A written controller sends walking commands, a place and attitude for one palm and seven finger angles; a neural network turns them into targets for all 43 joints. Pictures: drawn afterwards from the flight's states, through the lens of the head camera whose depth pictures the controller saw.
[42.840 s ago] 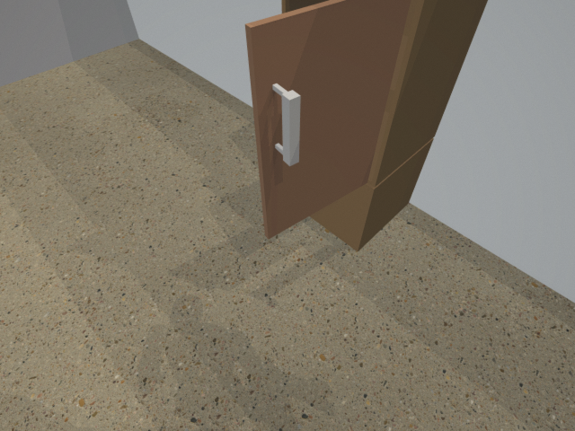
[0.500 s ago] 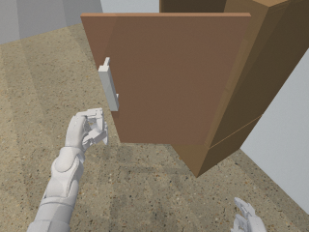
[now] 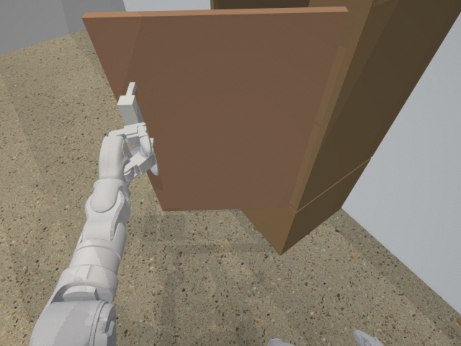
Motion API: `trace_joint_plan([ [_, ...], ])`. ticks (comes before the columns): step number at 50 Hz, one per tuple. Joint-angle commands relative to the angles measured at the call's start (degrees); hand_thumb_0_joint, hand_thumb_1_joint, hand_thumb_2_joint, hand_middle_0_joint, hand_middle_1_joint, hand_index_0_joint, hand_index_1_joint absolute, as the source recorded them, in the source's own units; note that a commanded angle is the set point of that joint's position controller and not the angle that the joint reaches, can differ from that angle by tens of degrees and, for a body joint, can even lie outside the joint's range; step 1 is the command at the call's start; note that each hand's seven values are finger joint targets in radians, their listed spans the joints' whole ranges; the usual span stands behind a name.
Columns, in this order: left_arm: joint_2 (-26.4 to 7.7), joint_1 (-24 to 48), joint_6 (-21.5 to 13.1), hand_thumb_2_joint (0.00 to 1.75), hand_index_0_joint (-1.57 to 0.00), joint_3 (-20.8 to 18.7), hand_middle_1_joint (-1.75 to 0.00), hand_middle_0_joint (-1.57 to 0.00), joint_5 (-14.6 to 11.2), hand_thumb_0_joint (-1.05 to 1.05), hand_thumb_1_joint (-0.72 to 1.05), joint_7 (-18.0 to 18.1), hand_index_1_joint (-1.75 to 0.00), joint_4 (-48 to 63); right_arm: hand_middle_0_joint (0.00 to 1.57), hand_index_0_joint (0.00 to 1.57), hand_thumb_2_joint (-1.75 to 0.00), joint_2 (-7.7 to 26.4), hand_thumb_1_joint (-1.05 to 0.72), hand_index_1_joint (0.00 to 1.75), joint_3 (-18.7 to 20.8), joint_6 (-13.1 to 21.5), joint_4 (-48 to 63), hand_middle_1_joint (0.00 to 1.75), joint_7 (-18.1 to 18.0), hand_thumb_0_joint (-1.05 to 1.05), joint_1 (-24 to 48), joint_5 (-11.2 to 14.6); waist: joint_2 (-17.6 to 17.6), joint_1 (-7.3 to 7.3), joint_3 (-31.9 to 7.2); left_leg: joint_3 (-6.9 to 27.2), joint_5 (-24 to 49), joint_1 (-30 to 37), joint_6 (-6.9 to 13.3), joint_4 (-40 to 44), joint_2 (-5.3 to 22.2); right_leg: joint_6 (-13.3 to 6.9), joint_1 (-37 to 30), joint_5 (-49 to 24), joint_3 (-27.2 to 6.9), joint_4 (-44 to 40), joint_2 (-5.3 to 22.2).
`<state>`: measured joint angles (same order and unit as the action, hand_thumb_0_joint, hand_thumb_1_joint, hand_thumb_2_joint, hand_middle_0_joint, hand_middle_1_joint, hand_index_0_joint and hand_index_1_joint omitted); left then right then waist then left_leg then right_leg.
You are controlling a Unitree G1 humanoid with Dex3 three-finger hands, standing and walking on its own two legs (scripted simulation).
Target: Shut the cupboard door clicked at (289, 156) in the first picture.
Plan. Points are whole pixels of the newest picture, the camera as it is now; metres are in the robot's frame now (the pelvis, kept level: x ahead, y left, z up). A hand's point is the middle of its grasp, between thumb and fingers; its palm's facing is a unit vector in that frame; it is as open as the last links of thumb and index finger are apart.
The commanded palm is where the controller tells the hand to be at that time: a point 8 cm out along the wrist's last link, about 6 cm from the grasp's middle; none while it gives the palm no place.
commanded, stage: bring the fist close to the handle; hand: left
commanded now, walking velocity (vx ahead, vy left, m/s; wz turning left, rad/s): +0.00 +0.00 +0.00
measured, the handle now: (141, 125) +0.51 +0.18 +0.09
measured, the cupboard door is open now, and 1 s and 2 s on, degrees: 56 48 37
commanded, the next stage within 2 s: push the door shut along its arc in 0.22 s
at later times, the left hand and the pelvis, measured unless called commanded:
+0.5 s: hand (149, 156) +0.42 +0.15 +0.10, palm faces -0.01 -1.00 -0.03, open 3.1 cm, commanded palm +0.40 +0.20 +0.09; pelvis -0.01 +0.00 +0.00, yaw +1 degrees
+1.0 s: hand (155, 134) +0.47 +0.15 +0.10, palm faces -0.13 -0.99 -0.02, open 3.0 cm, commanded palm +0.47 +0.19 +0.09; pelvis -0.03 +0.01 -0.02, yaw +1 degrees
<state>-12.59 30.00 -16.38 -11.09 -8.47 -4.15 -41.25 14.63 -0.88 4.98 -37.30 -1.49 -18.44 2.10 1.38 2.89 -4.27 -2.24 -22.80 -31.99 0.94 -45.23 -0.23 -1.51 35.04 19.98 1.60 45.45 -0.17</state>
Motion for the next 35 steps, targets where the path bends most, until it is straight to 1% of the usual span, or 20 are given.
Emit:
trace_joint_plan([
  [1,-10.7,18.1,-3.6,0.90,-1.30,-2.9,-1.50,-1.30,-1.0,0.00,0.90,-1.6,-1.50,9.7,0.20,0.20,-0.90,7.3,-0.90,0.30,2.9,1.6,7.4,0.30,0.1,0.00,-0.7,0.4,-2.6,-0.92,-18.2,1.2,15.6,3.4,0.3,5.9,-0.2,0.4,-15.6,-19.5,-1.5,-5.3,-0.1],
  [6,-10.6,19.4,-3.6,0.90,-1.30,-3.0,-1.50,-1.30,-2.8,0.00,0.90,-3.3,-1.50,12.3,0.20,0.20,-0.90,7.4,-0.90,0.30,3.1,1.2,8.3,0.30,-0.2,0.00,-0.4,0.7,-3.3,-0.82,-18.9,0.8,13.8,3.5,0.7,6.1,-0.5,0.6,-16.9,-18.4,-2.3,-6.8,0.0],
  [7,-9.2,20.8,-3.8,0.90,-1.30,-1.5,-1.50,-1.30,-2.9,0.00,0.90,-3.5,-1.50,12.5,0.20,0.20,-0.90,7.2,-0.90,0.30,2.9,1.3,8.3,0.30,-0.3,0.00,-0.1,0.7,-3.1,-0.27,-18.2,0.7,12.6,3.6,0.7,6.1,-0.6,0.7,-16.2,-17.1,-2.3,-7.0,-0.1],
  [8,-10.4,22.5,-4.3,0.90,-1.30,-2.3,-1.50,-1.30,-2.9,0.00,0.90,-3.3,-1.50,13.0,0.20,0.20,-0.90,7.4,-0.90,0.30,3.0,1.2,7.9,0.30,-0.6,0.00,-0.3,0.7,-3.2,-0.01,-17.9,1.1,12.5,3.8,0.8,5.9,-0.4,0.6,-15.7,-16.8,-2.3,-6.9,-0.1],
  [10,-9.4,23.6,-4.8,0.90,-1.30,-1.4,-1.50,-1.30,-2.9,0.00,0.90,-3.3,-1.50,12.1,0.20,0.20,-0.90,7.2,-0.90,0.30,2.9,1.4,7.5,0.30,-0.6,0.00,-0.3,0.7,-4.0,0.49,-16.8,1.2,11.1,3.5,0.9,6.0,-0.5,0.8,-14.7,-15.3,-2.4,-7.3,-0.1],
  [13,-11.8,25.7,-5.4,0.90,-1.30,-2.6,-1.50,-1.30,-1.9,0.00,0.90,-2.8,-1.50,11.5,0.20,0.20,-0.90,7.4,-0.90,0.30,2.9,1.2,7.0,0.30,-0.8,0.00,-0.3,0.5,-1.4,0.41,-17.7,1.4,10.0,3.9,0.9,5.7,-0.6,0.7,-13.9,-13.7,-2.7,-7.0,-0.1],
  [14,-10.7,26.8,-5.5,0.90,-1.30,-1.3,-1.50,-1.30,-1.9,0.00,0.90,-2.9,-1.50,11.6,0.20,0.20,-0.90,7.1,-0.90,0.30,2.6,1.3,7.0,0.30,-0.8,0.00,0.0,0.6,-0.4,0.67,-18.1,1.5,9.4,3.8,0.9,5.7,-0.7,0.8,-13.6,-13.1,-2.8,-6.9,0.1],
  [17,-11.7,24.9,-5.1,0.90,-1.30,-2.4,-1.50,-1.30,-1.9,0.00,0.90,-3.1,-1.50,8.0,0.20,0.20,-0.90,7.3,-0.90,0.30,2.6,1.2,7.0,0.30,-0.8,0.00,0.1,0.6,-3.1,0.22,-17.5,1.7,8.1,2.5,0.8,6.1,-0.7,0.7,-14.0,-11.5,-2.7,-7.0,0.0],
  [18,-12.9,27.1,-5.1,0.90,-1.30,-2.9,-1.50,-1.30,-1.7,0.00,0.90,-3.3,-1.50,7.9,0.20,0.20,-0.90,7.6,-0.90,0.30,2.6,1.0,6.8,0.30,-0.9,0.00,-0.1,0.5,-3.1,0.62,-18.2,1.8,8.7,3.0,0.9,5.9,-0.6,0.7,-13.9,-12.3,-2.6,-6.7,-0.1],
  [19,-11.4,28.9,-5.0,0.90,-1.30,-1.3,-1.50,-1.30,-1.7,0.00,0.90,-3.8,-1.50,7.5,0.20,0.20,-0.90,7.3,-0.90,0.30,2.5,1.1,6.9,0.30,-0.9,0.00,0.1,0.6,-1.7,1.09,-18.0,1.7,8.5,3.1,0.9,5.8,-0.7,0.8,-13.3,-12.4,-2.7,-6.6,0.0],
  [20,-12.6,29.5,-5.0,0.90,-1.30,-2.3,-1.50,-1.30,-1.7,0.00,0.90,-4.1,-1.50,6.2,0.20,0.20,-0.90,7.5,-0.90,0.30,2.5,1.1,6.7,0.30,-0.9,0.00,0.0,0.6,-1.6,0.86,-17.8,1.8,8.2,2.6,0.8,5.7,-0.7,0.7,-13.2,-12.1,-2.7,-6.5,0.0],
  [22,-14.8,32.3,-4.9,0.90,-1.30,-3.6,-1.50,-1.30,-1.8,0.00,0.90,-4.9,-1.50,3.2,0.20,0.20,-0.90,7.9,-0.90,0.30,2.3,0.8,6.4,0.30,-1.1,0.00,-0.4,0.6,-4.0,1.68,-17.0,1.8,7.1,0.8,1.0,5.4,-0.7,0.9,-13.1,-11.1,-3.1,-6.8,0.1],
  [23,-16.6,32.6,-5.0,0.90,-1.30,-4.8,-1.50,-1.30,-1.7,0.00,0.90,-5.4,-1.50,1.6,0.20,0.20,-0.90,8.2,-0.90,0.30,2.2,0.5,6.2,0.30,-1.3,0.00,-0.6,0.6,-3.7,1.34,-16.9,2.0,7.0,0.3,1.0,5.2,-0.7,0.8,-13.4,-11.0,-3.5,-6.7,0.1],
  [25,-15.8,34.6,-5.2,0.90,-1.30,-4.0,-1.50,-1.30,-1.9,0.00,0.90,-6.6,-1.50,-0.3,0.20,0.20,-0.90,8.0,-0.90,0.30,2.1,0.5,6.4,0.30,-1.2,0.00,-0.8,0.7,-1.7,1.45,-17.7,2.0,8.0,0.6,0.8,4.9,-0.8,0.6,-12.9,-12.4,-3.1,-5.9,0.1],
  [26,-15.3,36.8,-5.5,0.90,-1.30,-3.2,-1.50,-1.30,-2.0,0.00,0.90,-7.2,-1.50,-0.3,0.20,0.20,-0.90,8.1,-0.90,0.30,2.1,0.5,6.2,0.30,-1.2,0.00,-1.1,0.6,-1.5,2.26,-18.7,2.1,8.7,1.1,0.9,4.5,-0.8,0.6,-12.3,-13.3,-3.1,-5.5,0.1],
  [28,-16.7,37.9,-5.8,0.90,-1.30,-3.9,-1.50,-1.30,-2.0,0.00,0.90,-8.2,-1.50,-2.7,0.20,0.20,-0.90,8.5,-0.90,0.30,2.1,0.3,5.9,0.30,-1.2,0.00,-2.0,0.5,-0.7,2.23,-20.0,2.5,9.9,1.2,0.7,3.9,-0.7,0.3,-11.9,-14.4,-2.8,-4.6,-0.1],
  [30,-14.9,39.5,-5.7,0.90,-1.30,-2.2,-1.50,-1.30,-2.3,0.00,0.90,-9.4,-1.50,-5.3,0.20,0.20,-0.90,8.6,-0.90,0.30,2.1,0.4,5.6,0.30,-1.0,0.00,-2.6,0.6,-1.3,3.15,-19.3,2.7,9.2,0.5,0.7,3.3,-0.6,0.4,-9.9,-13.8,-2.6,-4.4,-0.2],
  [31,-15.9,40.6,-5.6,0.90,-1.30,-2.9,-1.50,-1.30,-2.4,0.00,0.90,-9.8,-1.50,-7.0,0.20,0.20,-0.90,8.9,-0.90,0.30,2.3,0.3,5.3,0.30,-1.1,0.00,-3.1,0.6,-3.1,3.83,-18.4,2.8,8.5,-0.5,0.8,3.0,-0.5,0.6,-9.1,-13.0,-2.6,-4.5,-0.2],
  [33,-17.1,44.1,-5.8,0.90,-1.30,-3.2,-1.50,-1.30,-2.2,0.00,0.90,-10.2,-1.50,-7.4,0.20,0.20,-0.90,9.4,-0.90,0.30,2.4,0.3,5.0,0.30,-1.2,0.00,-3.8,0.5,-1.9,4.39,-19.2,3.1,7.9,-0.3,0.9,2.6,-0.5,0.5,-7.8,-12.0,-2.7,-4.1,-0.3],
  [35,-14.5,47.4,-5.7,0.90,-1.30,-0.9,-1.50,-1.30,-2.4,0.00,0.90,-10.8,-1.50,-9.1,0.20,0.20,-0.90,9.4,-0.90,0.30,2.3,0.6,4.4,0.30,-1.1,0.00,-4.4,0.6,-1.7,5.66,-19.0,3.7,6.6,0.2,0.9,2.5,-0.4,0.5,-5.1,-9.9,-2.2,-4.1,-0.5],
])
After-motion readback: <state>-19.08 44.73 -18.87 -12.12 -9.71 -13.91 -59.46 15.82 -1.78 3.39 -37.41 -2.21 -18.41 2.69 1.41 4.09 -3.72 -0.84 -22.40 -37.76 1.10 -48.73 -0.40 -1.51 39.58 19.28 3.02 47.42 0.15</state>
